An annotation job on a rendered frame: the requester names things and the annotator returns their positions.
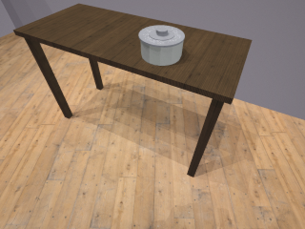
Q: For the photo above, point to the table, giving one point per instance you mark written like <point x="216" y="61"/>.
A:
<point x="211" y="63"/>

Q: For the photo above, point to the knob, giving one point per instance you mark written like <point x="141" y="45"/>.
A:
<point x="161" y="30"/>

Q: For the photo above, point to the lid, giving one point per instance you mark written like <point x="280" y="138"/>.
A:
<point x="172" y="38"/>

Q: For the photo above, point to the pot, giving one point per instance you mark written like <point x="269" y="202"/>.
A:
<point x="161" y="56"/>

